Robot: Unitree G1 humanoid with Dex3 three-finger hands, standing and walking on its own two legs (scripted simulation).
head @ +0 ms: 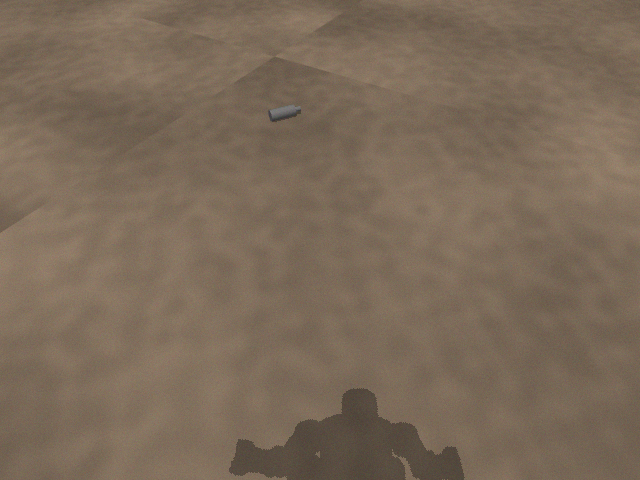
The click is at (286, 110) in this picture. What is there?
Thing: lying bottle
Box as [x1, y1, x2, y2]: [268, 104, 300, 120]
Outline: 300,107 295,107 292,104 268,110 269,117 271,120 294,115 296,111 300,110
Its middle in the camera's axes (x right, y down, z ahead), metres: -0.21 -0.74 +2.26
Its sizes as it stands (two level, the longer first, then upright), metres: 0.190 0.064 0.064
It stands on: the floor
